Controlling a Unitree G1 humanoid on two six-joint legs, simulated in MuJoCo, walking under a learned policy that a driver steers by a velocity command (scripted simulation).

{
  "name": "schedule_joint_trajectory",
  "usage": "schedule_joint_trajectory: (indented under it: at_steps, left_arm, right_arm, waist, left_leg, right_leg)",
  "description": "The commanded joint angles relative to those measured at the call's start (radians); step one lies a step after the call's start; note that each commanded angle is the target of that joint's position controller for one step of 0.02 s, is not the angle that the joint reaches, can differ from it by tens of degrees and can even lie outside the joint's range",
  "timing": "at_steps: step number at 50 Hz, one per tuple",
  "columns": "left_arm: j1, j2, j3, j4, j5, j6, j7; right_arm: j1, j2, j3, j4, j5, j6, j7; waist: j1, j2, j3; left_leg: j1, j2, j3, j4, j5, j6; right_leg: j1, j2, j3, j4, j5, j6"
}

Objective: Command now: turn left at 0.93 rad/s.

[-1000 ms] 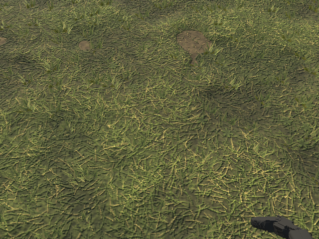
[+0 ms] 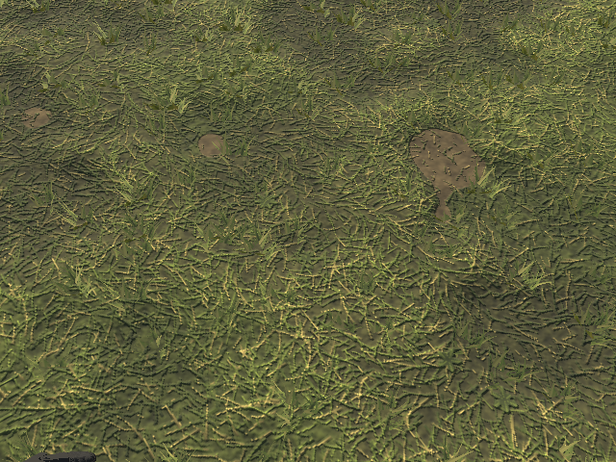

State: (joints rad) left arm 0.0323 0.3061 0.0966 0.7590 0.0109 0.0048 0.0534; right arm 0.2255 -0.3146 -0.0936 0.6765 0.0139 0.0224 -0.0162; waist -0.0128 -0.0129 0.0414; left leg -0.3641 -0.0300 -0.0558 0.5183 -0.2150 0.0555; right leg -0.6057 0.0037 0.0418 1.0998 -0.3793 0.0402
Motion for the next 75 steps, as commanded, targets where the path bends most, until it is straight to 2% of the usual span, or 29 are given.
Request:
schedule_joint_trajectory:
  at_steps: [1,3,6,11,13,14,15,16,17,18,19,20,22,25,26,27,29,30,31,32,33,34,35,36,38,41,49,60,75]
  left_arm:
    - [-0.022,0.053,0.011,-0.064,-0.005,-0.025,-0.005]
    - [-0.041,0.038,0.001,-0.070,-0.007,-0.028,-0.012]
    - [-0.044,0.048,0.000,-0.068,-0.013,-0.031,-0.025]
    - [0.004,0.075,0.003,-0.059,-0.013,-0.041,-0.046]
    - [0.045,0.075,0.005,-0.054,-0.012,-0.048,-0.055]
    - [0.064,0.085,0.008,-0.051,-0.006,-0.049,-0.057]
    - [0.069,0.136,0.017,-0.064,0.010,-0.047,-0.053]
    - [0.059,0.203,0.029,-0.057,0.032,-0.037,-0.047]
    - [0.075,0.153,0.020,-0.071,0.031,-0.042,-0.046]
    - [0.062,0.125,0.011,-0.083,0.016,-0.042,-0.041]
    - [0.038,0.104,0.004,-0.086,0.003,-0.037,-0.036]
    - [0.029,0.089,-0.003,-0.088,-0.011,-0.033,-0.033]
    - [0.044,0.077,-0.014,-0.080,-0.009,-0.022,-0.028]
    - [0.062,0.077,-0.015,-0.071,-0.005,-0.007,-0.027]
    - [0.083,0.093,-0.011,-0.066,-0.005,-0.002,-0.028]
    - [0.103,0.108,-0.007,-0.062,-0.007,0.002,-0.030]
    - [0.107,0.108,-0.012,-0.058,-0.019,0.005,-0.032]
    - [0.127,0.095,-0.018,-0.049,-0.026,0.001,-0.033]
    - [0.155,0.081,-0.024,-0.040,-0.023,-0.010,-0.037]
    - [0.166,0.053,-0.036,-0.049,0.004,-0.026,-0.047]
    - [0.164,0.009,-0.045,-0.049,0.006,-0.037,-0.050]
    - [0.116,0.046,-0.042,-0.042,0.016,-0.038,-0.048]
    - [0.090,0.047,-0.040,-0.038,0.014,-0.036,-0.048]
    - [0.087,0.044,-0.039,-0.030,0.008,-0.031,-0.044]
    - [0.099,0.044,-0.038,-0.023,0.003,-0.023,-0.039]
    - [0.114,0.040,-0.038,0.003,-0.001,-0.021,-0.036]
    - [0.124,0.042,-0.035,0.066,-0.006,-0.016,-0.027]
    - [0.133,0.046,-0.033,0.157,-0.012,-0.006,-0.013]
    - [0.145,0.029,-0.034,0.268,-0.013,0.005,-0.004]
  right_arm:
    - [-0.053,-0.158,-0.042,-0.111,0.007,-0.006,-0.029]
    - [-0.045,-0.177,-0.050,-0.124,0.009,0.001,-0.037]
    - [-0.057,-0.184,-0.054,-0.150,0.006,0.012,-0.037]
    - [-0.069,-0.156,-0.036,-0.169,-0.002,0.021,-0.023]
    - [-0.092,-0.145,-0.025,-0.176,0.003,0.026,-0.021]
    - [-0.085,-0.132,-0.019,-0.177,0.004,0.027,-0.020]
    - [-0.049,-0.091,-0.005,-0.178,-0.010,0.024,-0.019]
    - [-0.016,-0.083,-0.002,-0.198,-0.007,0.015,-0.018]
    - [-0.033,-0.166,-0.025,-0.189,-0.021,0.003,-0.019]
    - [-0.037,-0.204,-0.040,-0.169,-0.011,0.001,-0.016]
    - [-0.040,-0.181,-0.038,-0.149,-0.009,0.008,-0.017]
    - [-0.043,-0.149,-0.029,-0.143,-0.010,0.015,-0.018]
    - [-0.049,-0.083,-0.006,-0.139,-0.004,0.017,-0.012]
    - [-0.082,-0.018,0.024,-0.144,-0.006,0.010,-0.006]
    - [-0.094,-0.015,0.027,-0.143,-0.003,0.009,-0.004]
    - [-0.090,-0.030,0.022,-0.136,0.003,0.008,-0.004]
    - [-0.037,-0.039,0.015,-0.101,0.004,0.006,-0.004]
    - [-0.019,-0.039,0.016,-0.086,-0.003,0.005,-0.004]
    - [-0.019,-0.066,0.015,-0.093,-0.016,0.004,-0.007]
    - [-0.008,-0.125,0.006,-0.105,-0.030,0.006,-0.016]
    - [-0.042,-0.111,0.008,-0.082,-0.041,0.003,-0.007]
    - [-0.074,-0.043,0.023,-0.104,-0.040,-0.007,0.004]
    - [-0.059,-0.022,0.031,-0.090,-0.046,-0.015,0.007]
    - [-0.046,-0.040,0.028,-0.084,-0.044,-0.022,0.007]
    - [-0.026,-0.045,0.029,-0.072,-0.036,-0.036,0.005]
    - [-0.007,-0.029,0.035,-0.064,-0.032,-0.041,0.001]
    - [0.016,-0.015,0.038,-0.042,-0.028,-0.045,-0.001]
    - [0.052,-0.004,0.037,0.020,-0.024,-0.047,-0.005]
    - [0.098,0.001,0.042,0.140,-0.020,-0.048,-0.017]
  waist:
    - [0.027,0.117,-0.194]
    - [0.015,0.127,-0.190]
    - [0.007,0.163,-0.172]
    - [-0.012,0.199,-0.194]
    - [0.015,0.187,-0.183]
    - [0.023,0.160,-0.173]
    - [-0.001,0.024,-0.182]
    - [-0.052,-0.249,-0.131]
    - [-0.010,-0.234,-0.141]
    - [-0.004,-0.142,-0.134]
    - [-0.013,-0.093,-0.119]
    - [-0.007,-0.086,-0.103]
    - [-0.002,-0.091,-0.100]
    - [0.023,-0.164,-0.126]
    - [0.040,-0.189,-0.129]
    - [0.051,-0.198,-0.132]
    - [0.025,-0.180,-0.132]
    - [0.017,-0.162,-0.123]
    - [0.026,-0.121,-0.135]
    - [0.050,0.019,-0.169]
    - [0.082,0.195,-0.153]
    - [0.048,0.141,-0.117]
    - [0.035,0.117,-0.098]
    - [0.031,0.105,-0.073]
    - [0.035,0.102,-0.037]
    - [0.032,0.079,-0.033]
    - [0.030,0.026,-0.044]
    - [0.029,0.021,-0.042]
    - [0.032,0.016,-0.013]
  left_leg:
    - [0.241,0.204,-0.302,-0.138,0.345,0.143]
    - [0.240,0.191,-0.337,-0.132,0.286,0.142]
    - [0.193,0.174,-0.401,-0.132,0.204,0.141]
    - [0.195,0.175,-0.443,-0.065,0.340,0.140]
    - [0.164,0.147,-0.445,-0.030,0.328,0.119]
    - [0.119,0.113,-0.431,-0.007,0.234,0.088]
    - [0.040,0.034,-0.353,0.114,0.010,0.040]
    - [-0.117,-0.137,-0.176,0.293,-0.358,-0.030]
    - [-0.174,-0.091,-0.154,0.537,-0.459,-0.086]
    - [-0.182,-0.072,-0.161,0.648,-0.396,-0.101]
    - [-0.181,-0.065,-0.157,0.682,-0.341,-0.116]
    - [-0.197,-0.064,-0.155,0.693,-0.304,-0.128]
    - [-0.163,-0.057,-0.110,0.622,-0.259,-0.143]
    - [-0.042,-0.001,-0.015,0.319,-0.263,-0.150]
    - [-0.005,0.007,0.008,0.236,-0.272,-0.149]
    - [0.025,0.008,0.022,0.166,-0.244,-0.147]
    - [0.131,0.000,0.048,-0.060,-0.074,-0.125]
    - [0.197,-0.003,0.045,-0.175,0.021,-0.102]
    - [0.282,0.044,-0.019,-0.183,0.106,-0.073]
    - [0.359,0.160,-0.125,-0.124,0.324,-0.030]
    - [0.224,0.183,-0.146,-0.111,0.202,0.030]
    - [0.170,0.154,-0.137,-0.133,0.073,0.032]
    - [0.145,0.132,-0.123,-0.139,0.000,0.011]
    - [0.120,0.111,-0.107,-0.139,-0.016,-0.005]
    - [0.091,0.104,-0.101,-0.132,0.002,-0.017]
    - [0.089,0.094,-0.092,-0.121,0.015,-0.021]
    - [0.105,0.073,-0.071,-0.100,0.071,-0.022]
    - [0.118,0.053,-0.041,-0.094,0.107,-0.031]
    - [0.118,0.041,-0.018,-0.112,0.081,-0.041]
  right_leg:
    - [-0.074,0.023,0.061,-0.098,0.079,0.010]
    - [-0.048,0.046,0.074,-0.213,0.096,0.024]
    - [0.022,0.072,0.088,-0.327,0.100,0.030]
    - [0.158,0.047,0.068,-0.446,0.067,0.010]
    - [0.271,0.036,0.042,-0.606,0.160,-0.019]
    - [0.361,0.002,0.057,-0.694,0.273,-0.042]
    - [0.451,-0.148,0.209,-0.736,0.388,-0.098]
    - [0.470,-0.313,0.420,-0.779,0.606,-0.267]
    - [0.445,-0.415,0.542,-0.795,0.594,-0.383]
    - [0.435,-0.373,0.459,-0.775,0.541,-0.364]
    - [0.426,-0.303,0.368,-0.760,0.479,-0.309]
    - [0.434,-0.266,0.320,-0.755,0.452,-0.279]
    - [0.437,-0.207,0.228,-0.755,0.477,-0.257]
    - [0.464,-0.164,0.152,-0.741,0.477,-0.243]
    - [0.470,-0.172,0.159,-0.738,0.480,-0.251]
    - [0.479,-0.185,0.176,-0.730,0.487,-0.259]
    - [0.460,-0.186,0.178,-0.697,0.490,-0.243]
    - [0.431,-0.173,0.171,-0.688,0.476,-0.214]
    - [0.372,-0.162,0.165,-0.679,0.413,-0.160]
    - [0.301,-0.109,0.096,-0.597,0.315,-0.099]
    - [0.341,-0.039,0.008,-0.627,0.136,-0.044]
    - [0.379,-0.039,0.007,-0.617,0.162,-0.010]
    - [0.389,-0.034,0.005,-0.616,0.193,-0.003]
    - [0.396,-0.034,0.006,-0.608,0.214,-0.008]
    - [0.396,-0.041,0.017,-0.612,0.249,-0.018]
    - [0.406,-0.041,0.017,-0.611,0.261,-0.021]
    - [0.428,-0.047,0.023,-0.609,0.303,-0.013]
    - [0.440,-0.048,0.025,-0.611,0.321,-0.018]
    - [0.439,-0.037,0.017,-0.637,0.300,-0.022]
